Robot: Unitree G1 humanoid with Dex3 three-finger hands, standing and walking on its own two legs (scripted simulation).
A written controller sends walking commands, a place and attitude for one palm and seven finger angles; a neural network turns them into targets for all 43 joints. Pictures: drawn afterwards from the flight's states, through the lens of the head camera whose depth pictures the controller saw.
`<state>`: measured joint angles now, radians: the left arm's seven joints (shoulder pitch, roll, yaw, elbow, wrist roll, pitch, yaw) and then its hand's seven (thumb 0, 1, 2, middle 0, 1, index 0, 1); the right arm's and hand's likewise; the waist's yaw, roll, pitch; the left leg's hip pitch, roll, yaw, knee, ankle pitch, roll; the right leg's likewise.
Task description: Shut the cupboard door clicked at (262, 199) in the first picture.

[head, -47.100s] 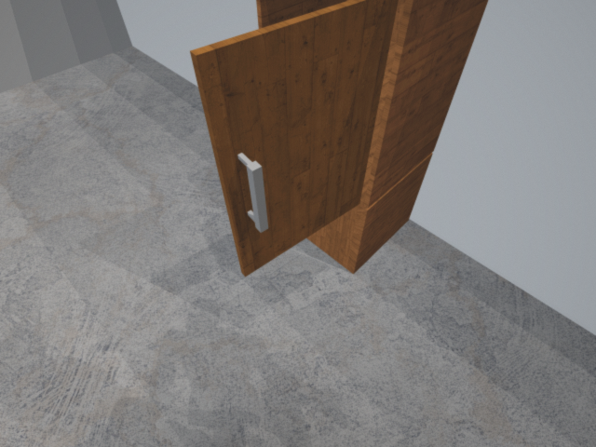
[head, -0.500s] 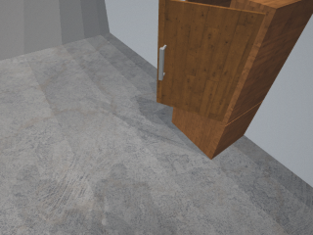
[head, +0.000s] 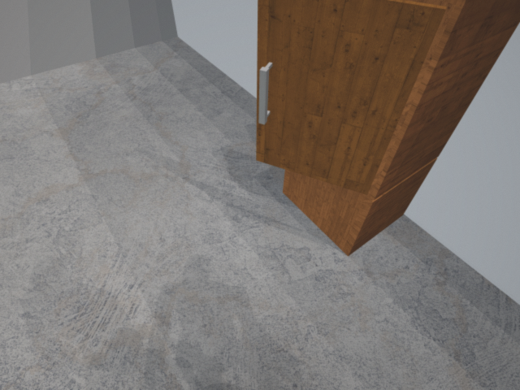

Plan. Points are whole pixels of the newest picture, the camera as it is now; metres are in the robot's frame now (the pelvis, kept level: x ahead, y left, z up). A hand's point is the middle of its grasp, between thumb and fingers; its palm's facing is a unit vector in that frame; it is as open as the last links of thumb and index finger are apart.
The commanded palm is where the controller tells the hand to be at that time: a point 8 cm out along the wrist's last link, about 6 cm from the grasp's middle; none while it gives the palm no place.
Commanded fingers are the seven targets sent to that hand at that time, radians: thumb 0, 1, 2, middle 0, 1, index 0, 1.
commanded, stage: look to check the result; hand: left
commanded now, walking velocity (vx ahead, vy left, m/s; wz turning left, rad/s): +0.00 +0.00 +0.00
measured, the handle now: (266, 94) +0.90 +0.03 -0.04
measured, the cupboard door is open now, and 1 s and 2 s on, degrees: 30 30 30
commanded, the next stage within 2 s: walk to a spot facing it in 0.22 s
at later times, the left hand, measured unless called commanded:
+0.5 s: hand out of the picture +0.06 +0.20 -0.17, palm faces +0.04 -0.96 -0.26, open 7.4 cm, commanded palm none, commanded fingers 0.00 0.90 0.90 -0.20 -0.30 -0.20 -0.30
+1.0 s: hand out of the picture +0.05 +0.25 -0.17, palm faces +0.31 -0.91 -0.27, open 7.4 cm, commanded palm none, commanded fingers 0.00 0.90 0.90 -0.20 -0.30 -0.20 -0.30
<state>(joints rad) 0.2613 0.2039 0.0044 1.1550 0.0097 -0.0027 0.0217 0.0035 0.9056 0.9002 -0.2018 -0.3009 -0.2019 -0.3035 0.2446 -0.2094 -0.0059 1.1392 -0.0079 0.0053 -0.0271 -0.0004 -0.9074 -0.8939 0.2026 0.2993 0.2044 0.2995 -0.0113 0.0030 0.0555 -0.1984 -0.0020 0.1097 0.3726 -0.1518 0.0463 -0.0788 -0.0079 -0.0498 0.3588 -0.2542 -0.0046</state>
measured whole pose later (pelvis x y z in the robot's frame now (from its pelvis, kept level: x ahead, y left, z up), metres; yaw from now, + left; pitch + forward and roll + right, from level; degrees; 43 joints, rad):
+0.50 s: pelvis +0.02 -0.01 +0.00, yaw +2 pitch -1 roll +0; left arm 0.18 0.23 0.02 1.11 0.01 0.01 0.03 0.00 0.90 0.90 -0.20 -0.30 -0.20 -0.30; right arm 0.18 -0.23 0.00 1.10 -0.01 0.02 -0.02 0.00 -0.91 -0.89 0.20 0.30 0.20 0.30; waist -0.02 0.00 0.05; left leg -0.21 -0.02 0.07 0.42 -0.20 0.04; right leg -0.07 -0.02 -0.09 0.39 -0.31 -0.01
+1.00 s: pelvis +0.02 +0.01 -0.01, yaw +20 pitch +3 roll -1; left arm 0.12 0.23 0.07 0.90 0.02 0.05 0.02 0.01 0.91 0.90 -0.20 -0.30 -0.20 -0.30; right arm 0.23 -0.22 -0.05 0.94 -0.03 0.04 -0.01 0.00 -0.90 -0.89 0.21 0.30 0.21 0.30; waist -0.04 0.03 0.11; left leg -0.37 -0.05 -0.04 0.49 -0.17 0.05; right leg -0.44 -0.04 0.01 0.92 -0.43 0.05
